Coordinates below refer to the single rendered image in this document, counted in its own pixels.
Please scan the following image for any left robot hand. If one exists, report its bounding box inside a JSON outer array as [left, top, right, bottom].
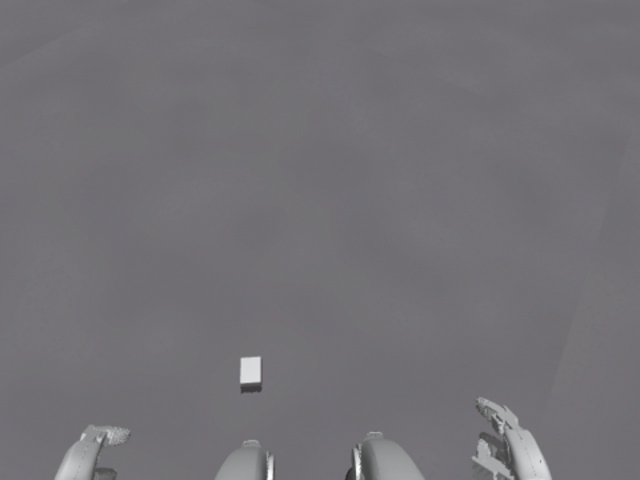
[[54, 425, 130, 480]]

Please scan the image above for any right robot hand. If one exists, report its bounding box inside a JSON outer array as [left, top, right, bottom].
[[472, 397, 552, 480]]

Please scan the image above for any small box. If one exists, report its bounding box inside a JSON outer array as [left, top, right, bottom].
[[240, 357, 262, 387]]

